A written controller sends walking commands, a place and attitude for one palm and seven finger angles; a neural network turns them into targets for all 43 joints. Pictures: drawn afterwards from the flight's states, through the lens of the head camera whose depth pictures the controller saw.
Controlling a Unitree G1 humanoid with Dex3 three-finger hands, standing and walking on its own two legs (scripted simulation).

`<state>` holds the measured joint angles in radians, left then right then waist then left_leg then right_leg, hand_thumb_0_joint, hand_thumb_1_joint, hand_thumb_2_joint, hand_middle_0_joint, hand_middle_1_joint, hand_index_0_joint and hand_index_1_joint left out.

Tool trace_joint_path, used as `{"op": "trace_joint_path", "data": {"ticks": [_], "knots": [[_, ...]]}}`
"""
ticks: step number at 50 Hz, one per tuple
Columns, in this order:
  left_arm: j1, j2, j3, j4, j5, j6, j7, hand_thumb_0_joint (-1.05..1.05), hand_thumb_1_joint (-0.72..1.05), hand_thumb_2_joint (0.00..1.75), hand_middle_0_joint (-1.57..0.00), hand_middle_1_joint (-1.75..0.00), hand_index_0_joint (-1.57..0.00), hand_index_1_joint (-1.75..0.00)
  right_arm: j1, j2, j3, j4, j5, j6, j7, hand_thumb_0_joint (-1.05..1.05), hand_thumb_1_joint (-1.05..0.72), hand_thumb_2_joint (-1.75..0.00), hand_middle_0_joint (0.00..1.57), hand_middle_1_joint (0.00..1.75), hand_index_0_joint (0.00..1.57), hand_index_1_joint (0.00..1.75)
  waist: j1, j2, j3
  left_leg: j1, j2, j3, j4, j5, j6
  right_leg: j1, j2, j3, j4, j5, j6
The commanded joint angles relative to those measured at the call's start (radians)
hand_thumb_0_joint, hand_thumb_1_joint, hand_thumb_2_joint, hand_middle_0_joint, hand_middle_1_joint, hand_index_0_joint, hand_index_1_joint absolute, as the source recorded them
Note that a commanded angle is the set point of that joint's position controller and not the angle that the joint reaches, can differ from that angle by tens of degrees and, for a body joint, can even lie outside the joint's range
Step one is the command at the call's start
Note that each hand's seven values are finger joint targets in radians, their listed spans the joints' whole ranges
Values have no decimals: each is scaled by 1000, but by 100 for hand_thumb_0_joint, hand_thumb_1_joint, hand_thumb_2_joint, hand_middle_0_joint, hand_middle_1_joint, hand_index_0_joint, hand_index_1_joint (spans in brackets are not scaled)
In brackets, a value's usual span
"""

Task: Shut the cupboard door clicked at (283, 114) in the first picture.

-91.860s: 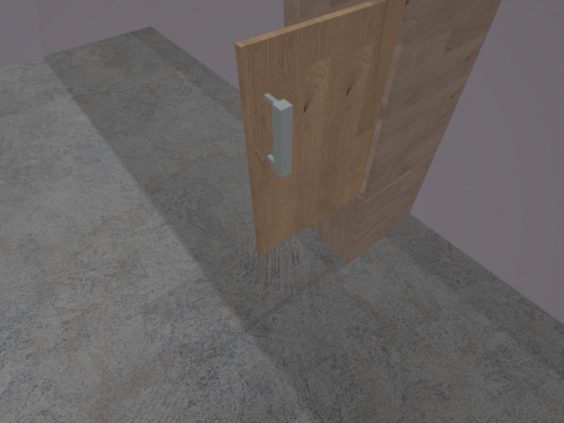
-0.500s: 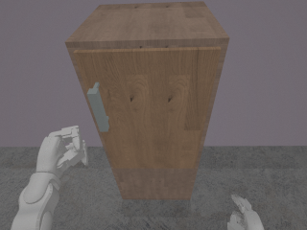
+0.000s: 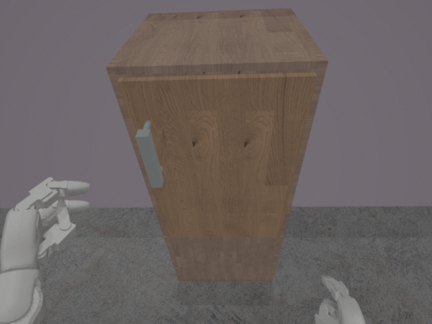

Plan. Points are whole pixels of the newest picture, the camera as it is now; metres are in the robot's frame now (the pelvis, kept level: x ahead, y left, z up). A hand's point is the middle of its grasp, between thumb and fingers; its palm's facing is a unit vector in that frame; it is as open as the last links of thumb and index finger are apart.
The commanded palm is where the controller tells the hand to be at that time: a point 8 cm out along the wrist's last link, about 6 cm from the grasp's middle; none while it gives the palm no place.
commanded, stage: draw the hand back to the body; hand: left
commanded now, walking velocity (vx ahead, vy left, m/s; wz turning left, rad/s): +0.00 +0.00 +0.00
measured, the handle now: (152, 154) +0.46 +0.20 +0.07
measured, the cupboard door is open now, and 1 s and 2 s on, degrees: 0 0 0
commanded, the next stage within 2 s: step back with the hand held close in 0.58 s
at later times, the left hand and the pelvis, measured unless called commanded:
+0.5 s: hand (48, 229) +0.20 +0.27 +0.15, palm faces +0.47 -0.79 -0.38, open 7.3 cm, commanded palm +0.15 +0.30 +0.18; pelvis +0.01 +0.00 +0.00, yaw +0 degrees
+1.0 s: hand (39, 233) +0.19 +0.28 +0.16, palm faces +0.38 -0.78 -0.50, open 7.4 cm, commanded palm +0.13 +0.31 +0.18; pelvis +0.00 +0.01 +0.00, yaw +0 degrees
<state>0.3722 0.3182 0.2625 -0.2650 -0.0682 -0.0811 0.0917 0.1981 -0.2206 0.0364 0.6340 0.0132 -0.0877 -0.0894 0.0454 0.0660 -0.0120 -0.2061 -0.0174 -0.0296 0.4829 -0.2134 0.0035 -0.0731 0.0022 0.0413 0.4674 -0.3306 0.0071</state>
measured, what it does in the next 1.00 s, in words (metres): stands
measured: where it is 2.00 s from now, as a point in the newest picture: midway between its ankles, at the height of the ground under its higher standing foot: outside the picture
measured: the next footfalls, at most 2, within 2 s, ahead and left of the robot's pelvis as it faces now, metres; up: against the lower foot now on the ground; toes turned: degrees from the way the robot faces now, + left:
right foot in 1.78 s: -0.15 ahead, -0.09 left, +0.00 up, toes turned +5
left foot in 1.98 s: -0.11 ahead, +0.16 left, +0.00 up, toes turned +4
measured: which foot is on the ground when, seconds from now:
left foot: down 0.00-1.00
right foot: down 0.00-1.00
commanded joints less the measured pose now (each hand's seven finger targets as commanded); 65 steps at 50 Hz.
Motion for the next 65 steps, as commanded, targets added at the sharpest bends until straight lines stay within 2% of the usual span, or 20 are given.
{"op": "trace_joint_path", "data": {"ticks": [1,10,13,20,22,23,27,31,35,36,37,38,40,44,47,55,57,61,62,65], "knots": [[-100,191,140,-241,-7,-65,17,0,90,90,-45,-57,-45,-57,-159,-96,-38,-174,-1,-54,-6,0,-90,-90,20,30,20,30,11,-24,-53,135,24,27,-83,99,27,-143,5,-70,-112,169,-12],[-15,226,216,-311,-12,-58,24,0,90,90,-20,-30,-20,-30,-158,-91,-42,-177,0,-56,-4,0,-90,-90,20,30,20,30,20,2,-57,144,27,29,-83,150,22,-118,4,-71,-115,221,-13],[-33,187,174,-284,-9,-46,22,0,90,90,-20,-30,-20,-30,-151,-96,-44,-172,-1,-54,-5,0,-90,-90,20,30,20,30,9,-10,-42,143,25,30,-85,154,25,-123,2,-72,-116,228,-10],[-51,212,191,-304,-2,-42,31,0,90,90,-20,-30,-20,-30,-154,-97,-44,-171,-6,-53,-8,0,-90,-90,20,30,20,30,19,-14,-79,157,21,21,-88,168,25,-102,2,-75,-111,233,-13],[-39,244,221,-318,1,-44,33,0,90,90,-20,-30,-20,-30,-157,-100,-46,-169,-6,-56,-7,0,-90,-90,20,30,20,30,27,26,-81,164,22,28,-80,194,24,-98,4,-71,-117,262,-14],[-45,217,195,-335,-1,-45,32,0,90,90,-20,-30,-20,-30,-155,-90,-42,-172,-6,-54,-6,0,-90,-90,20,30,20,30,21,34,-87,160,20,24,-86,195,20,-87,0,-76,-106,257,-16],[-3,244,232,-304,-2,-40,32,0,90,90,-20,-30,-20,-30,-158,-96,-46,-168,-7,-54,-5,0,-90,-90,20,30,20,30,29,5,-67,159,24,32,-76,220,23,-99,5,-73,-119,295,-12],[-6,210,204,-284,-9,-37,24,0,90,90,-20,-30,-20,-30,-155,-90,-46,-174,-3,-40,-2,0,-90,-90,20,30,20,30,21,-42,-46,143,24,37,-83,195,24,-105,4,-74,-120,276,-7],[-2,212,205,-281,-10,-38,23,0,90,90,-20,-30,-20,-30,-158,-89,-47,-173,-5,-37,-5,0,-90,-90,20,30,20,30,23,-24,-56,149,21,43,-80,192,27,-101,0,-70,-124,282,-5],[-93,334,303,-345,1,-79,29,0,90,90,-20,-30,-20,-30,-143,-118,-55,-188,-1,-14,2,0,-90,-90,20,30,20,30,-13,-32,-24,88,35,16,3,178,50,-166,-57,-8,-184,348,-3],[-89,358,329,-321,8,-94,31,0,90,90,-20,-30,-20,-30,-149,-108,-55,-174,-4,-3,-1,0,-90,-90,20,30,20,30,-15,-56,-18,81,29,14,32,162,46,-175,-86,12,-190,415,-12],[2,269,245,-284,3,-97,21,0,90,90,-20,-30,-20,-30,-148,-102,-55,-166,-7,11,-2,0,-90,-90,20,30,20,30,-28,-104,-24,66,30,11,52,199,44,-173,-98,-7,-168,460,-11],[77,252,236,-297,4,-98,18,0,90,90,-20,-30,-20,-30,-135,-115,-69,-182,-3,31,3,0,-90,-90,20,30,20,30,-28,-72,-103,80,41,19,59,303,43,-133,-99,-14,-116,558,-2],[113,279,261,-376,-3,-100,30,0,90,90,-20,-30,-20,-30,-129,-126,-78,-212,4,62,-3,0,-90,-90,20,30,20,30,-29,18,-182,125,70,1,27,495,40,-113,-61,-41,-54,533,7],[133,325,309,-373,-8,-97,41,0,90,90,-20,-30,-20,-30,-128,-130,-84,-224,4,81,-10,0,-90,-90,20,30,20,30,-26,-6,-185,123,78,-3,13,516,38,-123,-43,-46,-49,509,11],[152,291,275,-351,-14,-109,52,0,90,90,-20,-30,-20,-30,-117,-131,-86,-240,12,87,-7,0,-90,-90,20,30,20,30,-36,-33,-122,-10,88,-24,-58,208,33,-155,-34,-27,-80,257,9],[153,316,300,-365,-10,-123,59,0,90,90,-20,-30,-20,-30,-119,-142,-88,-236,7,75,-11,0,-90,-90,20,30,20,30,-35,-6,-106,-75,93,-46,-97,72,39,-140,-24,-25,-82,171,7],[124,284,280,-386,7,-156,65,0,90,90,-20,-30,-20,-30,-115,-144,-83,-239,5,45,-13,0,-90,-90,20,30,20,30,-42,51,-45,-258,113,-97,-181,-268,61,-95,7,-17,-54,7,8],[116,311,308,-394,16,-166,68,0,90,90,-20,-30,-20,-30,-115,-157,-88,-237,2,35,-16,0,-90,-90,20,30,20,30,-40,86,-41,-318,126,-122,-209,-334,71,-55,23,-21,-23,-4,12],[102,275,298,-400,28,-186,69,0,90,90,-20,-30,-20,-30,-98,-153,-88,-233,0,9,-14,0,-90,-90,20,30,20,30,-39,128,-54,-465,155,-167,-246,-472,92,49,47,-24,88,8,11]]}}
